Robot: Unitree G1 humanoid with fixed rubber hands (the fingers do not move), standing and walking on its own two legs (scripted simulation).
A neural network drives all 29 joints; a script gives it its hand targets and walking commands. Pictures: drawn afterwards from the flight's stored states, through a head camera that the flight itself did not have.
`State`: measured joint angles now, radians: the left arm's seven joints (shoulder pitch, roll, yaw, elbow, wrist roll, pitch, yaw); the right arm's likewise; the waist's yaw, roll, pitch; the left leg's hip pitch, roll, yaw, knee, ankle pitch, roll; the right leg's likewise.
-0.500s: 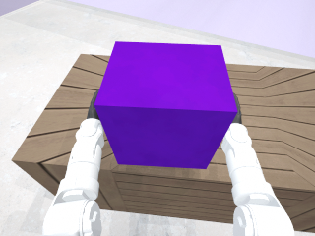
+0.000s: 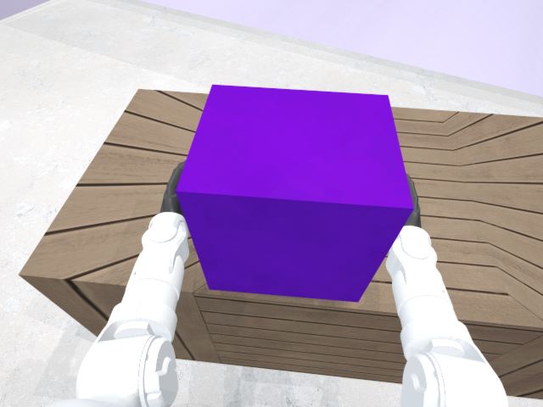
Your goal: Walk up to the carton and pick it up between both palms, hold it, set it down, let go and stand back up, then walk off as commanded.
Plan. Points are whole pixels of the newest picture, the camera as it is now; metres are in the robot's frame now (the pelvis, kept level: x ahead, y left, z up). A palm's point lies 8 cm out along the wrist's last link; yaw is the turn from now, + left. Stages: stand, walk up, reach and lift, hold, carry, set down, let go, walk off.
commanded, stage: set down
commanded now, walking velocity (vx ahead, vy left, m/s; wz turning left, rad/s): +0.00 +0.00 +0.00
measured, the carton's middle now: (290, 201) +0.41 -0.01 +0.05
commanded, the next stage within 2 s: none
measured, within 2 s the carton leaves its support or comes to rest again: rests again in 1.32 s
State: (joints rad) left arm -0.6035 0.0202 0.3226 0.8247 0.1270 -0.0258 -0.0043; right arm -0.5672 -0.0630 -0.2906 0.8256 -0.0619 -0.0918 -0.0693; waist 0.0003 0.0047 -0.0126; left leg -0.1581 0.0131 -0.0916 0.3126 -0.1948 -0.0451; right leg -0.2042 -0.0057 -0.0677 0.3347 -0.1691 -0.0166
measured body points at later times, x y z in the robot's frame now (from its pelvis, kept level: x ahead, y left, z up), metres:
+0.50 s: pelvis +0.01 +0.01 +0.00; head +0.05 +0.01 +0.45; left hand +0.41 +0.17 +0.03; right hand +0.40 -0.19 +0.04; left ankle -0.02 +0.15 -0.75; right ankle +0.00 -0.11 -0.75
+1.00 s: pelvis +0.02 +0.01 -0.01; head +0.12 +0.02 +0.43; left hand +0.41 +0.17 -0.02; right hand +0.41 -0.19 -0.01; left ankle -0.02 +0.15 -0.75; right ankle +0.00 -0.10 -0.75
